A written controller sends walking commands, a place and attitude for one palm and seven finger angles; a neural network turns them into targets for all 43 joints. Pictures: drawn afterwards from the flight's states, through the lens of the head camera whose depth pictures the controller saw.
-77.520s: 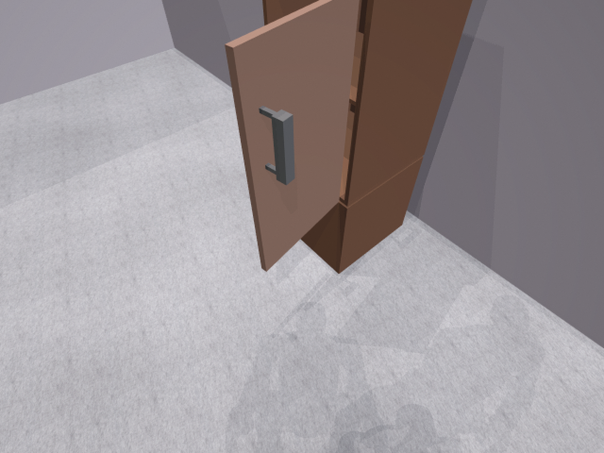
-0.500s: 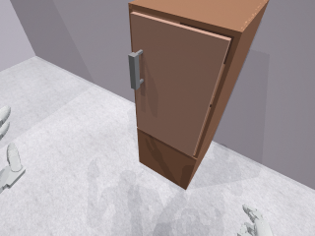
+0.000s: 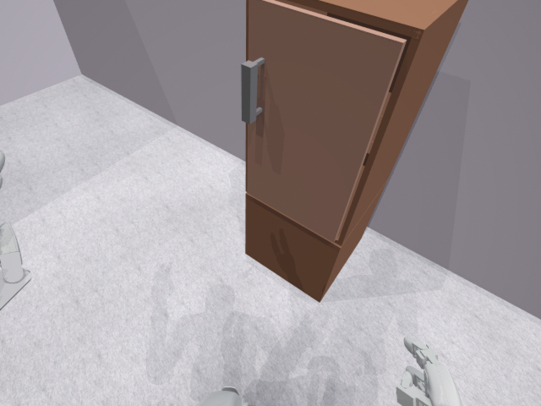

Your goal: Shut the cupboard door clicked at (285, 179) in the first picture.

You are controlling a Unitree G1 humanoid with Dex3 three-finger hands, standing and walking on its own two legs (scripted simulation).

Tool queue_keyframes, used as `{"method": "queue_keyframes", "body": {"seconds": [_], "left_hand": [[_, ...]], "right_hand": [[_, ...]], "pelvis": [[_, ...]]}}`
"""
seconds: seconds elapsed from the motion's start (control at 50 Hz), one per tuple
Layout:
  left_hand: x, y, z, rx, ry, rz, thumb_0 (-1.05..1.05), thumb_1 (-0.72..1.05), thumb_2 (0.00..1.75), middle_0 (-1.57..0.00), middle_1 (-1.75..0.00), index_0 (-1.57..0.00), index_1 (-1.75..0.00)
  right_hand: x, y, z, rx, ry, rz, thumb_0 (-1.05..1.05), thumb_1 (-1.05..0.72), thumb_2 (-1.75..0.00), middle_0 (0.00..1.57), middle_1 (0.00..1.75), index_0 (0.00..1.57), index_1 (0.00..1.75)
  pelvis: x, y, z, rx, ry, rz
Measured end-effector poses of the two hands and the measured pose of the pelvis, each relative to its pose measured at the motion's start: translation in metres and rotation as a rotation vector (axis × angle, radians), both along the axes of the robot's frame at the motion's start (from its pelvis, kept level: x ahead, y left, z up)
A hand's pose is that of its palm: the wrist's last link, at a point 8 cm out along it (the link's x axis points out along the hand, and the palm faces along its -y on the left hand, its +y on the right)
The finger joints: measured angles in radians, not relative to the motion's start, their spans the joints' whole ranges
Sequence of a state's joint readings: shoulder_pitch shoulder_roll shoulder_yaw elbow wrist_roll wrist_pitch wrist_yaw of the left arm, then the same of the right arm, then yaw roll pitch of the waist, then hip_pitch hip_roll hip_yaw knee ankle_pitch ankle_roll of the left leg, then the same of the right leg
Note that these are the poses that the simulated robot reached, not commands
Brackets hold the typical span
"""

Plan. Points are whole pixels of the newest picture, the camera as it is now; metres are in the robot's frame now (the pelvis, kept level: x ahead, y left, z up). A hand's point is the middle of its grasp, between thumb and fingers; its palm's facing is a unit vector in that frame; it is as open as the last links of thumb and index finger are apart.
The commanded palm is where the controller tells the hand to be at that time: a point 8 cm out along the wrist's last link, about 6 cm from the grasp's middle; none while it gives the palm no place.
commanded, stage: step back with the hand held close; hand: left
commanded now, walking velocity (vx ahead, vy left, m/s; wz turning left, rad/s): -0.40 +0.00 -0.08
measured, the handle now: (254, 90) +0.78 +0.10 +0.07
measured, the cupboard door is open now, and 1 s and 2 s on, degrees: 0 0 0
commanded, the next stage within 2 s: stop stepping back and stand still in 0.06 s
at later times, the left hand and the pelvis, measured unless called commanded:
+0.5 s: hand out of the picture +0.12 +0.29 +0.19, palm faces +0.41 -0.81 -0.41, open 7.4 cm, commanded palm +0.07 +0.33 +0.19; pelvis -0.08 +0.03 +0.00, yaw -2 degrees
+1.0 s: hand out of the picture +0.10 +0.31 +0.17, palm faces +0.50 -0.79 -0.36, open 7.4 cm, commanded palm none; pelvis -0.10 +0.04 +0.00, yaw +1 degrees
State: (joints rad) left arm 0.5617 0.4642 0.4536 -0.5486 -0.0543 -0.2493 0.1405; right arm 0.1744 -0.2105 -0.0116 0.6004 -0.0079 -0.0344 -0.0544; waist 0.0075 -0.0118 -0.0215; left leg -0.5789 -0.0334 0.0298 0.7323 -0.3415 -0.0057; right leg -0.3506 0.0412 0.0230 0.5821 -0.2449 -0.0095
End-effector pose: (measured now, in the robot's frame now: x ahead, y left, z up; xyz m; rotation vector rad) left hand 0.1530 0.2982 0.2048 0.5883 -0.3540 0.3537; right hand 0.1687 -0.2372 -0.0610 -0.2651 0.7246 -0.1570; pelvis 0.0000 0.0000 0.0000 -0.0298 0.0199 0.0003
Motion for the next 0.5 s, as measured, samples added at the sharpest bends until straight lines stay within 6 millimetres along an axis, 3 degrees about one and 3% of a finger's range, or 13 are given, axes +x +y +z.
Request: {"method": "queue_keyframes", "body": {"seconds": [0.1,0.22,0.4,0.5], "left_hand": [[-0.016,0.018,-0.010,-0.078,-0.024,0.045,0.01,0.88,0.90,-0.21,-0.30,-0.22,-0.30],[-0.023,0.037,-0.026,-0.079,0.019,0.028,0.01,0.89,0.90,-0.21,-0.30,-0.21,-0.30],[-0.064,0.016,-0.002,-0.039,-0.009,-0.067,0.02,0.89,0.90,-0.21,-0.30,-0.21,-0.30],[-0.076,0.030,-0.002,-0.073,-0.013,-0.012,0.01,0.88,0.90,-0.21,-0.30,-0.22,-0.30]], "right_hand": [[-0.033,-0.003,0.003,-0.052,0.060,-0.038,0.01,-0.90,-0.90,0.21,0.30,0.20,0.30],[-0.069,0.014,-0.004,-0.054,0.067,-0.062,0.01,-0.91,-0.90,0.21,0.30,0.20,0.30],[-0.123,0.040,-0.011,0.043,0.044,-0.051,0.01,-0.90,-0.90,0.21,0.30,0.20,0.30],[-0.146,0.037,-0.014,0.036,0.060,-0.095,0.01,-0.90,-0.90,0.21,0.30,0.21,0.30]], "pelvis": [[-0.011,0.012,0.003,0.018,0.018,0.000],[-0.050,0.026,-0.001,0.022,0.014,-0.004],[-0.080,0.027,0.001,-0.014,0.015,-0.033],[-0.083,0.034,0.004,-0.010,-0.023,-0.030]]}}
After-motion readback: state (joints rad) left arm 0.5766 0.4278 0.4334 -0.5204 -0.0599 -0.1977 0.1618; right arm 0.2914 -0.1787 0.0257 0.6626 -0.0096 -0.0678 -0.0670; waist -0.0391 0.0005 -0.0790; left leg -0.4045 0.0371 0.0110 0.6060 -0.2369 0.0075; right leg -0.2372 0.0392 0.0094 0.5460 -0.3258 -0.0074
